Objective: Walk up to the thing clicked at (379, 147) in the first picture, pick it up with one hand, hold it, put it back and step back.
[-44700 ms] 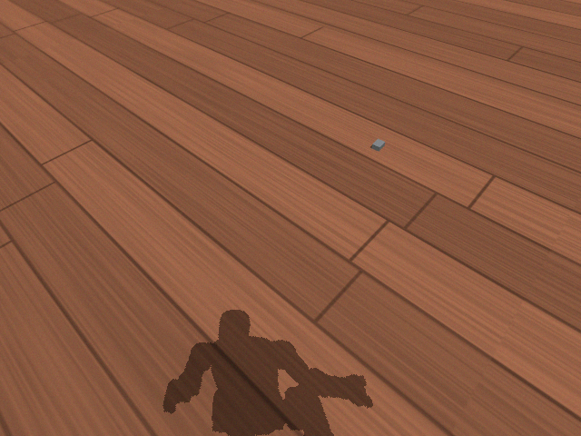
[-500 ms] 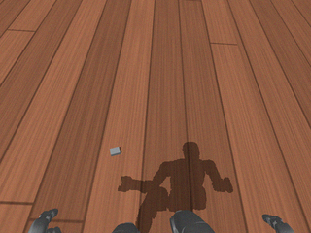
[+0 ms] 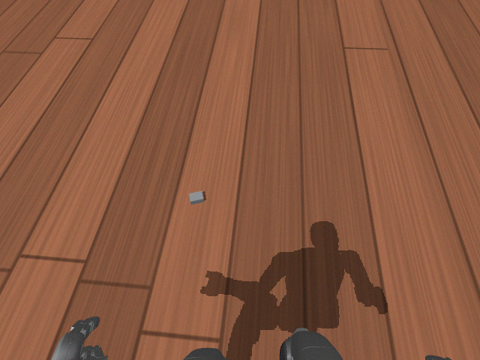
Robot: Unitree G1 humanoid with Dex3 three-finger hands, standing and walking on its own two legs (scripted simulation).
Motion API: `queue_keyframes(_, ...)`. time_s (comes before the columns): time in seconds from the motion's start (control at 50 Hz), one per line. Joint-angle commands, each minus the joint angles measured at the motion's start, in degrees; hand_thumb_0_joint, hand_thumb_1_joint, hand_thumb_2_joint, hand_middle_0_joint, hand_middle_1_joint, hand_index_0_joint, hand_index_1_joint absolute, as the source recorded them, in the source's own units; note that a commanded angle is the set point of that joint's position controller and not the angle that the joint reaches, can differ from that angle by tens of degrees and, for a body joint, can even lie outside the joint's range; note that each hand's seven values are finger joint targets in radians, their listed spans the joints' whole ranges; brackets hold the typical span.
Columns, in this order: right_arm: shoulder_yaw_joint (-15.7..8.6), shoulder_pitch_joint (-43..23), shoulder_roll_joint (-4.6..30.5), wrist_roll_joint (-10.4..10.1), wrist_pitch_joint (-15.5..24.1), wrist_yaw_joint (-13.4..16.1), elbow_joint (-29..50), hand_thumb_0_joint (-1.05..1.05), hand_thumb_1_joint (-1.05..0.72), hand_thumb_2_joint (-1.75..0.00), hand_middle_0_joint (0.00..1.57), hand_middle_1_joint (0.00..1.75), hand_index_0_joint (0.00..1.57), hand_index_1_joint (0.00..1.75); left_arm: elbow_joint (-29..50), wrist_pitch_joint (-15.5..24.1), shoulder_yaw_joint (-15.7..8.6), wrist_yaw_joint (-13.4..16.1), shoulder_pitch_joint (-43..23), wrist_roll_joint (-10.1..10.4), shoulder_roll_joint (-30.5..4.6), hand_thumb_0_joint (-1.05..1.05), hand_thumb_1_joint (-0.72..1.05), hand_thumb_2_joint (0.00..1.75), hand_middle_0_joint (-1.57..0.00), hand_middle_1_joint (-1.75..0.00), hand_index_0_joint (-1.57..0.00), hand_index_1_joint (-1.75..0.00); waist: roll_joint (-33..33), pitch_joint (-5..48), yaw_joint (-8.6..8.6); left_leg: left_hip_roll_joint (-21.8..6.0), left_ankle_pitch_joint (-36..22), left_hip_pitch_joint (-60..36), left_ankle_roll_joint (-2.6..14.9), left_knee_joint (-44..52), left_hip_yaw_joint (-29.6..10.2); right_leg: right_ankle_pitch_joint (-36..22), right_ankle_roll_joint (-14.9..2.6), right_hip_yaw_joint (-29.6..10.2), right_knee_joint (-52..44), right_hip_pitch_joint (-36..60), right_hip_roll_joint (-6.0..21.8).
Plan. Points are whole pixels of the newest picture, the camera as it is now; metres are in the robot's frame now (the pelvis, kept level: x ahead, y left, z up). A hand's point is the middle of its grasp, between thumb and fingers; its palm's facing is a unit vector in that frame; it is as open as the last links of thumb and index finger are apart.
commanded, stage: step back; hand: left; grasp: from above
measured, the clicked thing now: (196, 197) +0.82 +0.24 -0.74
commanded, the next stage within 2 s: stand in 1.54 s
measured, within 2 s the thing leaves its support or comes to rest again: neither
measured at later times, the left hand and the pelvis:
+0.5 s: hand out of the picture -0.13 +0.24 -0.13, palm faces -0.05 -0.90 -0.42, open 7.4 cm; pelvis -0.18 -0.03 +0.01, yaw -4 degrees
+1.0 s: hand out of the picture -0.14 +0.25 -0.13, palm faces +0.01 -0.92 -0.39, open 7.4 cm; pelvis -0.21 -0.03 +0.01, yaw +0 degrees
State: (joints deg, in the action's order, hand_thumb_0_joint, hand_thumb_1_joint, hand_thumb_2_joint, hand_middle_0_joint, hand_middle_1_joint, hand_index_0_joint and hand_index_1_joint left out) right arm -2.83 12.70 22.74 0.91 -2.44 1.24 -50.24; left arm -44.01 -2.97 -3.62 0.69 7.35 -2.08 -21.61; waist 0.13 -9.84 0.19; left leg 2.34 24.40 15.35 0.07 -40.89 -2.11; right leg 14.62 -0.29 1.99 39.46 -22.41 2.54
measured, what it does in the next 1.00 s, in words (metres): walks backwards: right foot, then left foot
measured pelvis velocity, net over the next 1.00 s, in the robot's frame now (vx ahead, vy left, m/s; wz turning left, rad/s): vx -0.21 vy -0.03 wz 0.01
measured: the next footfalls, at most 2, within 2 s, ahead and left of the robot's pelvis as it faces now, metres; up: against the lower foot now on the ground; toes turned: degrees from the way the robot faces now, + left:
right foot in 0.36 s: -0.13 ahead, -0.14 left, +0.00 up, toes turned +0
left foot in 0.68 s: -0.17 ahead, +0.12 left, +0.00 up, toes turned -1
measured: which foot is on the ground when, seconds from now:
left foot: down 0.00-0.38, up 0.40-0.66, down 0.68-0.96, up 0.98-1.00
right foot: down 0.00-0.02, up 0.04-0.34, down 0.36-1.00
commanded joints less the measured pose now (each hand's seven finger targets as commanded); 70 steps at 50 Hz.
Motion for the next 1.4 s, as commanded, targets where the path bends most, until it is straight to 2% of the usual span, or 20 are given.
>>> queue_keyframes(0.0,-4.82,2.95,15.84,2.03,2.14,0.39,3.55,0.0,-0.9,-0.9,0.2,0.3,0.2,0.3,4.77,0.1,-2.59,0.62,1.73,1.18,-10.04,0.0,0.9,0.9,-0.2,-0.3,-0.2,-0.3,6.16,13.63,0.27,-15.75,-19.49,-8.82,6.72,20.11,-19.21,1.73,-2.34,-7.53,7.72,-3.67,0.87)
queue_keyframes(0.02,-5.54,-0.31,21.7,1.21,1.85,-0.28,4.76,0.0,-0.9,-0.9,0.2,0.3,0.2,0.3,5.06,0.09,-3.81,1.39,-2.95,1.45,-11.9,0.0,0.9,0.9,-0.2,-0.3,-0.2,-0.3,14.58,12.27,-2.67,-25.5,-23.85,2.03,16.34,23.6,-29.63,22.83,-0.46,-4.97,20.18,-2.49,-6.28)
queue_keyframes(0.04,-5.65,-2.06,20.25,1.63,2.28,-0.15,4.92,0.0,-0.9,-0.9,0.2,0.3,0.2,0.3,4.29,-0.06,-4.46,1.73,-4.02,0.55,-12.99,0.0,0.9,0.9,-0.2,-0.3,-0.2,-0.3,9.72,10.01,-2.44,-26.22,-24.56,6.25,18.1,23.37,-30.1,23.28,-0.59,-12.07,28.91,-1.2,-6.61)
queue_keyframes(0.1,-3.29,-7.04,13.91,1.5,2.42,0.77,5.52,0.0,-0.9,-0.9,0.2,0.3,0.2,0.3,0.85,-0.17,-4.23,1.28,2.02,1.85,-11.9,0.0,0.9,0.9,-0.2,-0.3,-0.2,-0.3,4.61,9.04,2.24,-17.77,-31.8,2.75,13.18,17.43,-13.07,15.73,-0.86,-12.68,35.6,-4.24,-7.61)
queue_keyframes(0.22,-3.84,-3.84,13.88,1.62,1.32,0.32,6.02,0.0,-0.9,-0.9,0.2,0.3,0.2,0.3,0.05,0.79,-3.48,0.22,2.34,1.04,-10.55,0.0,0.9,0.9,-0.2,-0.3,-0.2,-0.3,10.39,11.19,-1.12,-16.96,-25.0,-6.77,13.89,15.57,-11.77,15.92,1.72,-6.12,11.9,-1.32,-4.63)
queue_keyframes(0.32,-3.52,-6.26,13.74,0.65,-0.7,-0.43,5.89,0.0,-0.9,-0.9,0.2,0.3,0.2,0.3,-6.57,2.14,-3.97,0.05,12.1,0.29,-11.53,0.0,0.9,0.9,-0.2,-0.3,-0.2,-0.3,8.18,14.55,1.98,-12.09,-5.9,5.16,6.91,9.53,-7.03,5.18,-1.72,-2.83,-15.67,16.58,-4.03)
queue_keyframes(0.36,-2.84,-9.71,9.46,0.22,-0.48,0.32,7.8,0.0,-0.9,-0.9,0.2,0.3,0.2,0.3,-3.33,2.32,-6.69,0.21,6.96,-1.1,-23.01,0.0,0.9,0.9,-0.2,-0.3,-0.2,-0.3,-16.1,8.0,5.07,2.46,9.77,16.65,-0.25,-14.34,-5.11,21.32,-14.16,-36.67,-26.76,0.22,20.7)
queue_keyframes(0.38,-3.96,-9.85,12.24,0.21,-0.64,0.44,7.53,0.0,-0.9,-0.9,0.2,0.3,0.2,0.3,-1.39,2.84,-6.73,0.58,2.15,-0.91,-23.48,0.0,0.9,0.9,-0.2,-0.3,-0.2,-0.3,-12.71,3.77,3.32,-0.6,8.09,14.18,-1.27,-23.62,-11.28,22.2,-17.1,-39.3,-28.23,-8.05,24.02)
queue_keyframes(0.44,-3.39,-3.65,11.45,-0.19,0.31,0.08,3.49,0.0,-0.9,-0.9,0.2,0.3,0.2,0.3,-1.09,3.71,-4.75,0.95,-3.31,-0.73,-15.29,0.0,0.9,0.9,-0.2,-0.3,-0.2,-0.3,-4.58,5.4,-1.25,2.74,-0.59,14.15,-0.8,-26.09,-8.09,6.28,-9.35,-16.36,-17.88,0.29,10.49)
queue_keyframes(0.54,-3.14,-5.41,11.12,1.08,1.62,-1.08,2.78,0.0,-0.9,-0.9,0.2,0.3,0.2,0.3,-3.12,4.55,-5.47,0.41,4.55,-1.12,-15.76,0.0,0.9,0.9,-0.2,-0.3,-0.2,-0.3,-9.58,6.92,4.38,-1.23,3.25,17.75,-1.88,-9.5,-3.76,24.23,-10.13,-19.38,-19.5,14.6,11.24)
queue_keyframes(0.64,-3.89,1.46,10.01,0.96,3.19,-1.94,-2.52,0.0,-0.9,-0.9,0.2,0.3,0.2,0.3,-3.51,3.5,-4.14,-0.48,2.25,-0.49,-15.79,0.0,0.9,0.9,-0.2,-0.3,-0.2,-0.3,-8.07,6.8,0.36,0.27,-2.26,-7.76,0.92,16.08,4.02,23.7,-7.59,-12.45,-16.51,-0.26,9.55)
queue_keyframes(0.66,-4.56,3.37,11.1,1.26,3.65,-1.75,-3.56,0.0,-0.9,-0.9,0.2,0.3,0.2,0.3,-3.86,3.16,-2.94,-0.63,3.81,-0.51,-13.23,0.0,0.9,0.9,-0.2,-0.3,-0.2,-0.3,-2.82,7.19,-0.93,-0.86,-1.1,-14.22,1.72,19.05,0.09,23.86,-5.79,-8.38,-9.95,-6.0,6.01)
queue_keyframes(0.7,-5.86,3.28,19.98,1.45,4.25,-1.52,-2.29,0.0,-0.9,-0.9,0.2,0.3,0.2,0.3,-3.42,3.63,-3.32,-0.63,-1.99,0.49,-13.35,0.0,0.9,0.9,-0.2,-0.3,-0.2,-0.3,9.49,4.95,-3.75,-22.63,30.84,-2.73,13.93,31.19,-35.18,19.75,-0.59,-2.37,10.96,-11.94,-1.47)
queue_keyframes(0.72,-5.55,0.15,18.62,1.53,4.84,-1.47,-1.62,0.0,-0.9,-0.9,0.2,0.3,0.2,0.3,-3.8,3.8,-3.62,-0.78,-2.24,0.3,-14.77,0.0,0.9,0.9,-0.2,-0.3,-0.2,-0.3,4.85,1.68,-2.08,-22.21,27.11,1.28,14.08,31.29,-32.62,15.7,-0.94,-7.14,14.12,-10.05,0.16)
queue_keyframes(0.9,-3.54,-3.93,11.37,1.31,3.22,-1.65,-1.02,0.0,-0.9,-0.9,0.2,0.3,0.2,0.3,-10.09,5.7,-3.9,-1.16,9.65,0.06,-11.04,0.0,0.9,0.9,-0.2,-0.3,-0.2,-0.3,5.43,6.63,3.37,-9.99,7.63,11.76,6.17,11.75,-6.56,3.63,-1.11,0.46,-13.31,20.56,-4.47)
queue_keyframes(0.94,-1.62,-4.02,5.3,0.84,3.38,-1.29,1.35,0.0,-0.9,-0.9,0.2,0.3,0.2,0.3,-9.36,6.62,-5.63,-0.16,11.85,-0.91,-18.91,0.0,0.9,0.9,-0.2,-0.3,-0.2,-0.3,-13.09,6.8,4.82,1.82,9.56,26.37,1.4,-11.57,-0.24,23.84,-8.24,-34.45,-27.24,23.4,15.08)
queue_keyframes(0.96,-3.18,-4.65,10.25,1.25,3.26,-0.44,0.4,0.0,-0.9,-0.9,0.2,0.3,0.2,0.3,-7.54,6.62,-5.96,-0.22,8.0,-0.68,-21.07,0.0,0.9,0.9,-0.2,-0.3,-0.2,-0.3,-7.1,3.14,4.32,-2.21,9.82,21.21,0.89,-16.06,-6.7,28.38,-13.66,-40.12,-28.76,11.73,22.17)
queue_keyframes(1.16,-2.71,0.85,7.54,0.75,4.42,-1.2,-4.82,0.0,-0.9,-0.9,0.2,0.3,0.2,0.3,-6.38,6.16,-2.3,-0.13,0.17,1.45,-13.98,0.0,0.9,0.9,-0.2,-0.3,-0.2,-0.3,-6.2,10.28,-1.1,-2.42,-12.2,-4.34,0.08,12.63,5.08,-18.87,-7.02,-7.43,-8.71,5.86,8.69)
queue_keyframes(1.24,-3.52,-6.8,15.57,0.52,4.57,-0.62,-2.9,0.0,-0.9,-0.9,0.2,0.3,0.2,0.3,-8.94,4.19,-1.11,0.36,3.55,2.45,-11.78,0.0,0.9,0.9,-0.2,-0.3,-0.2,-0.3,7.3,12.52,0.87,-20.97,-10.81,2.29,12.06,20.89,-17.52,13.73,-0.82,-2.19,2.47,8.67,-1.67)
queue_keyframes(1.38,-1.2,-11.34,9.78,-0.06,4.01,-0.7,-5.97,0.0,-0.9,-0.9,0.2,0.3,0.2,0.3,-12.55,5.28,-0.62,0.05,0.76,1.79,-12.54,0.0,0.9,0.9,-0.2,-0.3,-0.2,-0.3,4.8,10.96,0.41,-11.11,-12.2,-0.8,2.31,17.19,-4.74,-6.81,-2.24,-7.9,-11.61,10.64,2.29)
